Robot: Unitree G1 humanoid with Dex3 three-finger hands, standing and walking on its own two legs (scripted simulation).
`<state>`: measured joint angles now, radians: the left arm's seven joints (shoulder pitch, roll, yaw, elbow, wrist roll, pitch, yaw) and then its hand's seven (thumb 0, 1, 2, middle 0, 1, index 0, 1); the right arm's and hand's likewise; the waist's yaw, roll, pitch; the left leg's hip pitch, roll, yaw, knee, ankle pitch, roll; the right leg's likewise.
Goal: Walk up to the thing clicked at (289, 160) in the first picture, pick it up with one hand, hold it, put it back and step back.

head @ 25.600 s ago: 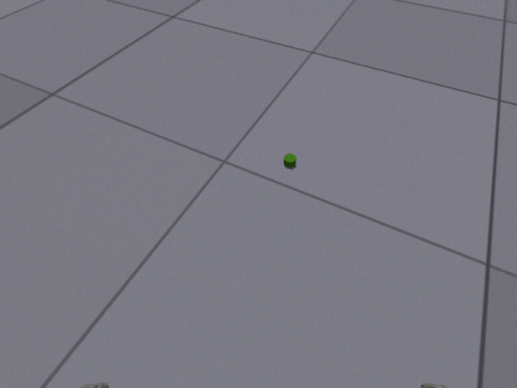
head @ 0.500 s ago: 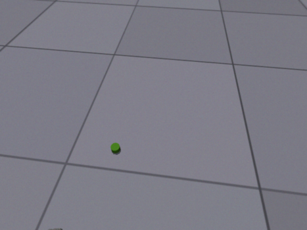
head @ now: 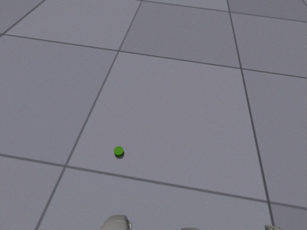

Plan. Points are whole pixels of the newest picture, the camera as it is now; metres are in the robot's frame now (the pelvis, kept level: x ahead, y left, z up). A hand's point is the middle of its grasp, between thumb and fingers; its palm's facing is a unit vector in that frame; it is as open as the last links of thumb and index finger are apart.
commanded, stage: walk up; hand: left
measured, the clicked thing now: (118, 151) +0.64 +0.22 -0.74
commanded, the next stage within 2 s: none
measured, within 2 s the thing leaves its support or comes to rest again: neither
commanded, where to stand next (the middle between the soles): +0.25 -0.01 m, yaw +0 degrees
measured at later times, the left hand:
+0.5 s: hand (81, 170) +0.28 +0.24 -0.12, palm faces -0.07 -0.92 -0.38, open 7.4 cm
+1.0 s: hand (79, 168) +0.30 +0.26 -0.16, palm faces -0.05 -0.94 -0.34, open 7.4 cm
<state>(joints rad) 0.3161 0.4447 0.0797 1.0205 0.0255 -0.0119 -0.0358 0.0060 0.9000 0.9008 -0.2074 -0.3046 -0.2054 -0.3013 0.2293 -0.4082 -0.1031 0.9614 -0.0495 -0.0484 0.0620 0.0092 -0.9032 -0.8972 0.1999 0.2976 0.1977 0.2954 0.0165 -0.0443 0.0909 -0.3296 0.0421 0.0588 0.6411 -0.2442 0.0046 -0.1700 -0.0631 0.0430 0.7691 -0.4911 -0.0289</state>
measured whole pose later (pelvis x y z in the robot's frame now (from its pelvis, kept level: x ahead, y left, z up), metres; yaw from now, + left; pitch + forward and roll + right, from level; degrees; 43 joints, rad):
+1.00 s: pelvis +0.21 -0.01 +0.00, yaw -3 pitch -2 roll -1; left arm 0.17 0.41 0.04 0.95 -0.02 0.02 -0.01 0.00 0.90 0.90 -0.21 -0.30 -0.20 -0.30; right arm 0.16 -0.37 0.00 0.90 -0.02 -0.03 0.00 0.01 -0.90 -0.90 0.20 0.30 0.20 0.30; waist 0.01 -0.04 0.11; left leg -0.37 0.05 0.02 0.64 -0.24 0.00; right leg -0.27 -0.01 0.02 0.72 -0.48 -0.02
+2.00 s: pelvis +0.22 -0.01 +0.02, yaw -2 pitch -2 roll +0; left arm 0.09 0.36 0.01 1.15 0.00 -0.01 -0.01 0.00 0.90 0.90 -0.21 -0.30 -0.21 -0.30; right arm 0.06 -0.34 0.00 1.13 -0.01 -0.01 0.01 0.01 -0.90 -0.90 0.20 0.30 0.20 0.30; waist -0.01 0.00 0.04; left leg -0.20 0.04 0.02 0.35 -0.11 -0.02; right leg -0.06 -0.03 -0.01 0.32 -0.22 0.04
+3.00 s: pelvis +0.17 +0.03 +0.02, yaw +0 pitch -3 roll -1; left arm 0.16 0.43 0.07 0.95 0.02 0.05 -0.03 0.01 0.90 0.90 -0.21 -0.30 -0.21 -0.30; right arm 0.35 -0.32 -0.05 0.96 -0.03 -0.06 -0.01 0.01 -0.90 -0.90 0.21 0.30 0.20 0.30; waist -0.04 -0.08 0.10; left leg -0.11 -0.02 -0.01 0.46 -0.30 0.03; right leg -0.42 0.02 0.12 0.91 -0.34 -0.01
